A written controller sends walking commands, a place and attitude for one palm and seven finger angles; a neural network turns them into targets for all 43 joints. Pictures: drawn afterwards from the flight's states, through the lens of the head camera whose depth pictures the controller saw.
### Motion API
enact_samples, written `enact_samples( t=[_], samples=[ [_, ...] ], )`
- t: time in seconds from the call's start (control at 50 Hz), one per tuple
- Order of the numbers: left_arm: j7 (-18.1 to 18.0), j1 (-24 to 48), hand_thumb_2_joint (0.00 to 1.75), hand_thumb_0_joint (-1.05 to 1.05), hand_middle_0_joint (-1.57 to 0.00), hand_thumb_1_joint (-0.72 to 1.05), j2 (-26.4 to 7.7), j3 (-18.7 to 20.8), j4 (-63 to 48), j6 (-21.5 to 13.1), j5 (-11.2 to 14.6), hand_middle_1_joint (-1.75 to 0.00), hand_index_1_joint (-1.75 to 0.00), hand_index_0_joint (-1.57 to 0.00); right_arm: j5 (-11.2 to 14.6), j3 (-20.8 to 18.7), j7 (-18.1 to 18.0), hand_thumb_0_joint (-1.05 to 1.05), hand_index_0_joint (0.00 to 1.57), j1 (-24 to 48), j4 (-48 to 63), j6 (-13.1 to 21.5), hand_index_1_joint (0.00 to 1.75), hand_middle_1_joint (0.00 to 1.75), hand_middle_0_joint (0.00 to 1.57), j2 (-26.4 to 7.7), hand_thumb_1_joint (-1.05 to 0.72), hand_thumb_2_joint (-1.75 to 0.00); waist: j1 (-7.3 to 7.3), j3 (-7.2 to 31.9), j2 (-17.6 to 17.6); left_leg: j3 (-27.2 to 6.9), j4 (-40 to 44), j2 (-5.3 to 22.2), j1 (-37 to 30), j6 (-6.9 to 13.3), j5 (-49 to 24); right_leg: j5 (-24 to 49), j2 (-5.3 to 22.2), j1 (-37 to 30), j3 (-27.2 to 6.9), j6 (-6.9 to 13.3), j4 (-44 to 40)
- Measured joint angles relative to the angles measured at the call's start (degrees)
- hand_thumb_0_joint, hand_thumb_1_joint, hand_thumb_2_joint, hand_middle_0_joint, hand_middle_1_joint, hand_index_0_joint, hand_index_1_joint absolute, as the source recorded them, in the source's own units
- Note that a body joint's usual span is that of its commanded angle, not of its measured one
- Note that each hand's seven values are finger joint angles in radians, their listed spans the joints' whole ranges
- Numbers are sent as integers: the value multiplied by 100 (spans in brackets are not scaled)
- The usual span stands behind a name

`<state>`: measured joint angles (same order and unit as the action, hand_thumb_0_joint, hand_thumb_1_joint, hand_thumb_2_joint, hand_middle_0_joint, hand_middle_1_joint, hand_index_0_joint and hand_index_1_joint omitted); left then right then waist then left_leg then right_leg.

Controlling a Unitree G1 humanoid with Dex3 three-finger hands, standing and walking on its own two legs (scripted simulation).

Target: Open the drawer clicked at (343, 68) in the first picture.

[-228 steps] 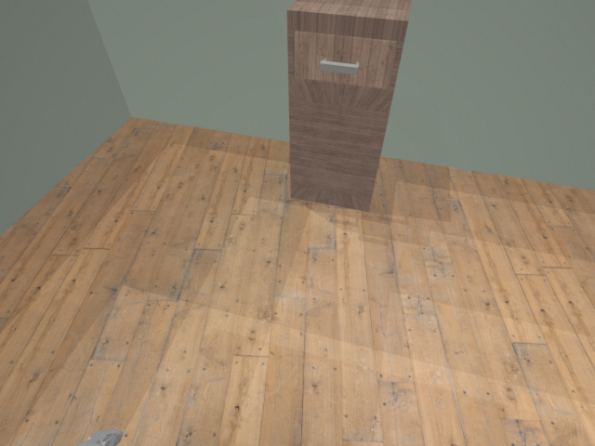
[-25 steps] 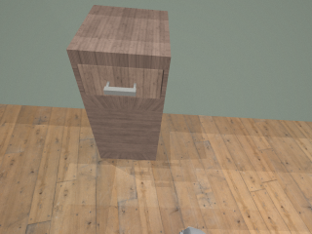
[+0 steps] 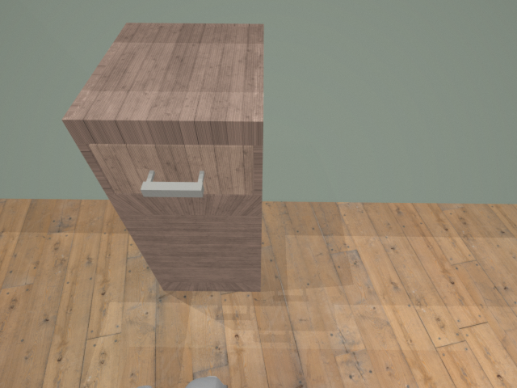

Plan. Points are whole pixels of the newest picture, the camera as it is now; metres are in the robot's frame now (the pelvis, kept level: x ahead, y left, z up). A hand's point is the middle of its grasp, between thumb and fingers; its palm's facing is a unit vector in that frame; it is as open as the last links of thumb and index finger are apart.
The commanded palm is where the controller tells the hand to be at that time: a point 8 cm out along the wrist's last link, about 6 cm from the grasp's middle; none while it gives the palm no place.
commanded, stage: come to a stop and stand still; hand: left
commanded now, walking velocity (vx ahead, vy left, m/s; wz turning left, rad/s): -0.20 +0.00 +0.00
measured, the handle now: (174, 182) +0.53 +0.22 -0.06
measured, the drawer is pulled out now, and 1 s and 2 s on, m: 0.00 0.00 0.00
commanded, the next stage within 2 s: look again from close up in 1.54 s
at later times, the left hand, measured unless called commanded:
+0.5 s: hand out of the picture -0.02 +0.18 -0.17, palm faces +0.00 -0.97 -0.26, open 7.4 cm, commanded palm none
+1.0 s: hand out of the picture -0.02 +0.11 -0.17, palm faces +0.01 -0.99 -0.16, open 7.4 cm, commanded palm none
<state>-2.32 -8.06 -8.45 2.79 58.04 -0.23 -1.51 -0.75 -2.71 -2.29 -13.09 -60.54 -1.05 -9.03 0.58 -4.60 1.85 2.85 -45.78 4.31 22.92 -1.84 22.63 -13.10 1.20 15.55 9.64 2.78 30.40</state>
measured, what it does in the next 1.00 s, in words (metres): steps on the spot: left foot, then right foot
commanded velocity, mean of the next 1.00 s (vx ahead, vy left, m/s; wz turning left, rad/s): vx -0.02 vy -0.02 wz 0.00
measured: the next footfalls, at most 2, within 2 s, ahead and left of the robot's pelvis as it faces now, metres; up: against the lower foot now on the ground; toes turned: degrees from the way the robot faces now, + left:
left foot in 0.08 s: +0.07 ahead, +0.12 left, +0.00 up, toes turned +2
right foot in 0.48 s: -0.03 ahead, -0.13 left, +0.00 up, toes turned -5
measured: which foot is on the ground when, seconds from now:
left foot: up 0.00-0.06, down 0.08-1.00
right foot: down 0.00-0.10, up 0.12-0.46, down 0.48-1.00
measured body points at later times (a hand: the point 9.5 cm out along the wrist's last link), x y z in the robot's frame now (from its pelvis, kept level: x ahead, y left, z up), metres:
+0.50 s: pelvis -0.03 -0.01 +0.00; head -0.01 -0.03 +0.45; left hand -0.01 +0.23 -0.15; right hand +0.03 -0.24 -0.16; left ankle +0.07 +0.12 -0.73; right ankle -0.08 -0.13 -0.74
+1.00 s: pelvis -0.01 -0.05 +0.01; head +0.00 -0.05 +0.46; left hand -0.02 +0.16 -0.16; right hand -0.08 -0.25 -0.16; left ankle +0.05 +0.12 -0.73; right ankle -0.07 -0.13 -0.73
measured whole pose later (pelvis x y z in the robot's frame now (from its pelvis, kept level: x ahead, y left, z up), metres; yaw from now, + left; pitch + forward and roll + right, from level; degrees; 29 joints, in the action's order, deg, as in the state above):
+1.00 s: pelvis -0.01 -0.05 +0.01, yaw -1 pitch -2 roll +0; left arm -2.0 -17.2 -6.0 0.7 64.6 0.2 -0.3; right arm -0.9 -0.4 -2.0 -20.7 -67.7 -1.0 -6.6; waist 1.3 -3.0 0.7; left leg 0.3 -25.2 5.5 15.0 -4.3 8.5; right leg -19.1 -2.2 4.1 3.9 2.9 24.5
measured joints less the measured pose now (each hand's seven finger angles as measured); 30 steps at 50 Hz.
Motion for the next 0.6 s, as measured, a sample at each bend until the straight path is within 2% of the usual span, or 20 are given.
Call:
enact_samples(
  t=[0.06,0.08,0.12,0.16,0.22,0.28,0.32,0.4,0.48,0.54,0.6],
  samples=[
    [14,-107,90,-1,-20,93,-75,31,-15,122,-6,-30,-30,-21,0,-47,39,1,20,253,157,-48,30,29,20,-135,-94,-90,-77,-61,-63,59,561,-72,-158,-19,-350,-152,30,-3,-23,-78,224],
    [15,-157,90,-1,-20,92,-109,42,-14,162,-1,-30,-30,-21,-3,-52,54,1,20,301,212,-42,30,29,20,-164,-94,-90,-88,-66,-94,89,842,-83,-277,9,-698,-224,41,21,-31,-113,344],
    [17,-216,90,0,-20,92,-214,66,-4,259,26,-30,-30,-21,-34,-37,76,1,20,380,299,-14,30,29,20,-147,-94,-90,-143,-99,-273,184,902,-167,-328,300,-960,-495,125,118,-129,-185,642],
    [7,-272,90,0,-20,92,-297,76,10,340,42,-30,-30,-20,-64,17,74,1,20,442,389,-2,30,29,20,-113,-93,-90,-189,-102,-369,258,1007,-190,-360,411,-903,-1258,39,388,-441,-220,1450],
    [40,-365,90,0,-20,91,-371,102,34,352,30,-30,-30,-20,-85,92,44,0,20,539,459,-12,30,29,20,-65,-93,-90,-209,-84,-391,285,1379,-192,-414,428,-1090,-1442,-108,705,-806,-271,2633],
    [70,-517,90,0,-19,91,-406,97,64,332,24,-30,-30,-20,-59,132,42,0,20,609,472,-6,30,29,20,-16,-92,-90,-228,-15,-379,329,1741,-187,-463,422,-1332,-1329,-89,681,-935,-361,2905],
    [81,-616,90,0,-19,91,-404,80,99,350,20,-30,-30,-20,-45,136,49,0,20,627,469,6,30,29,20,13,-92,-90,-217,43,-342,354,1918,-170,-482,406,-1452,-1363,-26,512,-931,-402,2652],
    [92,-730,90,1,-19,91,-352,10,180,364,22,-30,-30,-20,-41,120,98,0,20,581,409,13,30,29,20,40,-91,-90,-138,135,-230,366,2136,-133,-478,338,-1645,-1480,85,9,-855,-398,1575],
    [84,-817,90,1,-19,91,-286,-60,207,232,22,-30,-30,-20,-14,70,160,0,20,405,260,-27,30,29,20,35,-91,-90,-102,237,-220,397,2103,-174,-351,195,-1748,-781,156,-614,-808,-282,-95],
    [72,-872,90,1,-19,91,-79,-136,332,165,12,-30,-30,-20,12,-27,146,0,20,221,87,-96,30,29,20,-124,-92,-90,-38,271,41,199,1964,-109,-352,100,-1331,-620,26,-699,-710,-228,-178],
    [56,-986,90,1,-19,90,40,-194,420,121,37,-30,-30,-20,-12,13,153,-1,20,-21,-94,-112,30,29,20,-219,-93,-90,-23,375,69,21,1943,-87,-493,119,-1233,-541,-72,-799,-706,-167,-314]
  ],
)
